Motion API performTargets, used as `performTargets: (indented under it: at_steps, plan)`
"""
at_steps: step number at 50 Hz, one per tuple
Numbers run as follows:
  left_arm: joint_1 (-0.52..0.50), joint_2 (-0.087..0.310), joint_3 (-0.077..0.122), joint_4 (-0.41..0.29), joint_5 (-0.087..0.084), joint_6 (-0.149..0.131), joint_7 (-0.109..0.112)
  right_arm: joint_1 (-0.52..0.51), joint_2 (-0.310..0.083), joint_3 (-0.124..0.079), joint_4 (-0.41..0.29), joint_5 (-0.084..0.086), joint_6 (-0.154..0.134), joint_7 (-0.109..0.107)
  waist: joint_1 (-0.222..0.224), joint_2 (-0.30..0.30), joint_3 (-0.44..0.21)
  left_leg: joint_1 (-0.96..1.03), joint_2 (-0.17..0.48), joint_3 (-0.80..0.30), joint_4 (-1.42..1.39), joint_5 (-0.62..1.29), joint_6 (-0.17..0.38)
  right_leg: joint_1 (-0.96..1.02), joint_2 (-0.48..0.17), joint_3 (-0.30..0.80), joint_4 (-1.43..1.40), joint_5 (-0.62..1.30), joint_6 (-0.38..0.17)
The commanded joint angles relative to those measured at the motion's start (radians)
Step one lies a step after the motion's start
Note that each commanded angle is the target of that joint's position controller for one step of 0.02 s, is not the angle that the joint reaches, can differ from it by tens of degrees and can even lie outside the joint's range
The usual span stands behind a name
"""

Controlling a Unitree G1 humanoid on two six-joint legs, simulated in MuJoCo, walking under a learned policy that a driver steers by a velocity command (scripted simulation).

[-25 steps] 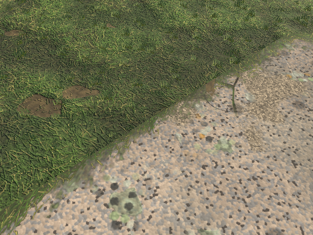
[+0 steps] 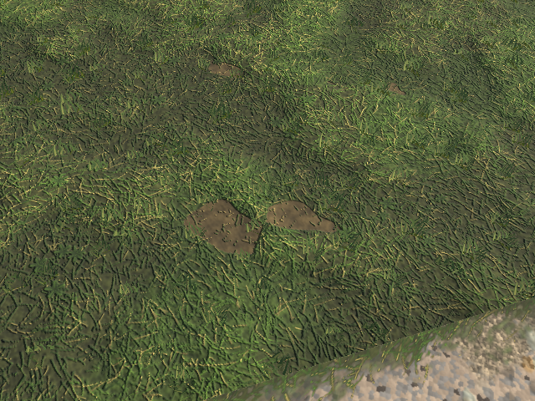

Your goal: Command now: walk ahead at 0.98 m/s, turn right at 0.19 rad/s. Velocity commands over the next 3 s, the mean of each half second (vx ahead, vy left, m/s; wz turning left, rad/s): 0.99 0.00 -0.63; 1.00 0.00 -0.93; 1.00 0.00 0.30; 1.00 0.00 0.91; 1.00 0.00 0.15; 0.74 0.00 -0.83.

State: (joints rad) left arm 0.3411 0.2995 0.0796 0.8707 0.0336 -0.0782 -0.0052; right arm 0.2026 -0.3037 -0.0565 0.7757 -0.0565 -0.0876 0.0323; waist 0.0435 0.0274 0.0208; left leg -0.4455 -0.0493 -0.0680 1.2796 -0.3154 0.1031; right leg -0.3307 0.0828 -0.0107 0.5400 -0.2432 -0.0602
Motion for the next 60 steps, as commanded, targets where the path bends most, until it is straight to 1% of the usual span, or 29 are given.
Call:
performTargets:
  at_steps: [1, 8, 11, 12, 13, 14, 15, 17, 24, 29, 31, 33, 36, 37, 38, 39, 40, 41, 42, 43, 46, 48, 52, 54, 55, 56, 57, 59, 60]
  plan:
    - [0.081, 0.029, -0.009, -0.013, -0.015, -0.033, -0.001, -0.053, 0.012, 0.032, -0.148, -0.026, -0.002, 0.009, -0.058, -0.085, 0.025, -0.286, 0.12, -0.047, -0.111, -0.037, -0.05, 0.128, -0.262, 0.518, -0.326, -0.096, -0.22]
    - [0.089, 0.173, 0.034, -0.076, -0.039, -0.03, -0.016, -0.239, -0.037, 0.055, -0.226, 0.026, -0.002, 0.028, -0.033, -0.074, 0.05, 0.212, 0.041, 0.079, -0.644, 0.307, -0.121, -0.105, -0.189, 0.335, -0.422, 0.209, -0.141]
    - [0.115, 0.179, 0.033, -0.063, -0.037, -0.017, -0.018, 0.025, -0.092, 0.017, -0.135, 0.009, -0.015, -0.002, -0.159, -0.02, -0.103, 0.515, -0.01, 0.117, -0.681, 0.262, -0.103, -0.022, -0.121, 0.239, 0.027, 0.569, -0.087]
    - [0.074, 0.183, 0.036, -0.082, -0.04, -0.026, -0.022, 0.221, -0.153, -0.009, -0.108, -0.003, -0.024, -0.023, -0.268, -0.02, -0.19, 0.739, 0.101, 0.023, -0.672, 0.117, -0.082, -0.184, -0.079, 0.209, 0.333, 0.459, -0.066]
    - [0.125, 0.012, 0.001, -0.107, -0.041, -0.026, -0.015, 0.337, -0.234, -0.022, -0.109, -0.02, -0.021, -0.042, -0.224, 0.206, -0.303, 0.844, 0.445, -0.377, -0.763, -0.165, -0.087, -0.314, -0.049, 0.167, 0.707, -0.286, -0.066]
    - [0.214, 0.004, -0.009, -0.151, -0.085, -0.017, -0.001, 0.252, -0.247, -0.035, -0.127, 0.0, -0.021, -0.041, -0.127, 0.371, -0.361, 0.779, 0.556, -0.784, -0.971, -0.218, -0.009, -0.436, -0.041, 0.103, 0.888, -0.196, -0.06]
    - [0.12, 0.063, 0.002, -0.112, -0.054, 0.011, 0.005, 0.145, -0.122, -0.011, -0.139, 0.009, -0.015, -0.035, -0.112, 0.121, -0.178, 0.635, 0.484, -0.638, -0.994, -0.235, 0.009, -0.484, -0.114, 0.114, 0.873, -0.073, -0.062]
    - [0.008, 0.052, 0.006, -0.116, -0.034, 0.034, -0.017, 0.093, -0.04, 0.006, -0.119, 0.01, -0.019, -0.02, -0.095, 0.017, -0.027, 0.463, 0.369, -0.312, -1.006, 0.057, -0.003, -0.446, -0.165, 0.109, 0.776, 0.002, -0.049]
    - [-0.195, 0.012, -0.018, -0.214, 0.008, 0.073, -0.078, 0.157, -0.062, 0.0, -0.009, 0.062, -0.055, -0.024, -0.029, 0.029, 0.072, 0.391, 0.279, 0.138, -1.106, 0.563, 0.0, -0.439, -0.203, 0.012, 0.463, 0.249, -0.047]
    - [-0.307, 0.048, -0.016, -0.233, 0.027, 0.063, -0.1, 0.316, -0.068, 0.009, 0.094, 0.024, -0.066, -0.054, -0.05, 0.006, 0.06, 0.642, 0.264, 0.304, -0.958, 0.693, -0.086, -0.512, -0.168, -0.089, 0.426, 0.506, -0.15]
    - [-0.38, 0.02, -0.038, -0.228, 0.023, 0.031, -0.105, 0.299, -0.061, 0.023, 0.108, 0.023, -0.075, -0.057, -0.046, -0.036, 0.095, 0.462, 0.184, 0.392, -0.948, 0.557, -0.135, -0.219, -0.101, -0.159, 0.101, 0.759, -0.14]
    - [-0.274, 0.035, -0.032, -0.167, 0.016, 0.047, -0.089, 0.273, -0.133, 0.013, 0.115, 0.039, -0.056, -0.059, 0.012, 0.0, 0.047, 0.366, 0.197, 0.391, -0.811, 0.705, -0.122, 0.07, -0.029, -0.206, 0.073, 0.774, -0.117]
    - [0.176, 0.133, 0.012, -0.012, 0.023, 0.072, -0.033, 0.211, -0.177, -0.004, 0.128, 0.039, -0.007, -0.065, 0.212, 0.018, -0.067, 0.319, 0.229, 0.329, -0.122, 1.012, -0.105, 0.448, -0.025, -0.158, 0.013, 0.577, -0.158]
    - [0.296, 0.186, 0.037, 0.024, 0.038, 0.062, -0.009, 0.114, -0.192, -0.024, 0.115, 0.047, 0.007, -0.047, 0.299, -0.109, 0.001, 0.034, 0.096, 0.323, 0.416, 0.356, -0.099, 0.628, -0.096, -0.026, -0.154, 0.555, -0.259]
    - [0.296, 0.299, 0.06, 0.05, 0.009, 0.057, 0.004, 0.049, -0.058, 0.004, 0.057, 0.0, 0.002, -0.042, 0.217, -0.205, 0.082, -0.304, 0.017, 0.247, 0.652, -0.388, -0.073, 0.696, -0.122, -0.007, 0.061, 0.77, -0.211]
    - [0.302, 0.331, 0.06, 0.054, 0.002, 0.049, 0.008, 0.189, -0.03, 0.028, -0.031, 0.034, -0.02, -0.039, 0.076, -0.226, -0.075, -0.561, 0.085, 0.085, 0.544, -0.314, -0.102, 0.975, -0.285, 0.256, 0.164, 1.058, -0.301]
    - [0.252, 0.28, 0.056, 0.016, -0.022, 0.049, -0.002, 0.142, -0.082, 0.032, -0.069, 0.006, -0.035, -0.038, 0.062, -0.015, -0.157, -0.508, 0.111, 0.009, 0.31, -0.154, -0.092, 0.863, -0.293, 0.492, 0.017, 0.626, -0.348]
    - [0.205, 0.198, 0.039, 0.014, -0.026, 0.044, -0.004, 0.062, -0.081, 0.03, -0.066, -0.012, -0.041, -0.038, 0.027, 0.083, -0.001, -0.479, 0.119, 0.0, 0.221, -0.111, -0.095, 0.641, -0.241, 0.5, -0.081, 0.492, -0.326]
    - [0.093, 0.25, 0.049, -0.009, -0.009, 0.043, 0.022, 0.052, -0.055, 0.037, -0.094, -0.016, -0.028, -0.031, -0.029, -0.06, -0.045, -0.484, 0.123, -0.052, 0.194, -0.158, -0.135, 0.566, -0.325, 0.709, -0.202, 0.222, -0.405]
    - [0.06, 0.224, 0.039, -0.037, -0.006, 0.021, 0.031, 0.071, -0.101, 0.025, -0.073, -0.029, -0.008, -0.031, -0.062, 0.021, -0.026, -0.428, 0.162, -0.103, 0.149, -0.177, -0.165, 0.411, -0.368, 0.795, -0.224, 0.203, -0.418]
    - [0.002, 0.17, 0.023, -0.056, -0.012, -0.017, 0.033, -0.086, -0.081, 0.031, -0.134, 0.003, 0.016, -0.025, -0.095, 0.112, 0.126, -0.223, 0.222, -0.081, -0.179, -0.048, -0.229, -0.097, -0.287, 0.687, -0.294, 0.128, -0.379]
    - [-0.044, 0.157, 0.027, -0.071, -0.023, -0.02, 0.023, -0.126, -0.04, 0.047, -0.143, 0.03, 0.004, -0.015, -0.084, 0.033, 0.109, 0.084, 0.174, -0.01, -0.429, 0.257, -0.199, -0.267, -0.119, 0.47, -0.279, 0.158, -0.267]
    - [0.094, 0.166, 0.028, -0.01, -0.05, -0.033, -0.013, -0.092, -0.046, 0.032, -0.119, 0.033, -0.002, -0.011, -0.018, -0.048, 0.033, 0.258, 0.074, 0.126, -0.658, 0.42, -0.095, 0.011, -0.082, 0.299, -0.149, 0.578, -0.164]
    - [0.05, 0.207, 0.036, -0.008, -0.014, -0.03, -0.014, 0.243, -0.116, -0.016, -0.022, 0.034, 0.004, -0.033, -0.212, -0.071, -0.119, 0.472, -0.006, 0.181, -0.647, 0.2, -0.054, 0.141, -0.089, 0.234, 0.265, 0.916, -0.126]
    - [-0.011, 0.138, 0.023, -0.018, -0.004, -0.033, -0.006, 0.46, -0.177, -0.043, 0.031, 0.028, 0.008, -0.042, -0.335, -0.042, -0.184, 0.621, 0.081, 0.054, -0.644, 0.031, -0.01, 0.008, -0.035, 0.165, 0.69, 0.75, -0.089]
    - [0.112, -0.019, -0.01, -0.076, -0.052, -0.045, -0.013, 0.454, -0.259, -0.058, 0.053, 0.004, 0.008, -0.032, -0.184, 0.395, -0.255, 0.721, 0.382, -0.688, -0.923, -0.203, 0.158, -0.286, 0.168, 0.14, 1.077, -0.141, -0.031]
    - [0.117, 0.018, -0.026, -0.089, -0.018, -0.043, -0.007, 0.281, -0.193, -0.052, 0.021, 0.024, 0.02, -0.011, -0.114, 0.268, -0.154, 0.657, 0.375, -0.925, -1.07, -0.513, 0.201, -0.449, 0.059, 0.151, 1.049, -0.156, -0.062]
    - [-0.068, 0.046, -0.026, -0.129, 0.019, -0.031, -0.014, 0.152, -0.083, -0.037, 0.012, 0.032, 0.021, -0.002, -0.084, -0.001, 0.006, 0.402, 0.295, -0.674, -1.04, -0.413, 0.163, -0.412, -0.066, 0.126, 0.858, -0.072, -0.049]
    - [-0.154, 0.046, -0.027, -0.167, 0.037, -0.025, -0.017, 0.186, -0.061, -0.028, 0.037, 0.033, 0.017, -0.003, -0.085, -0.026, 0.026, 0.315, 0.24, -0.577, -1.037, -0.294, 0.137, -0.364, -0.091, 0.121, 0.767, -0.085, -0.038]
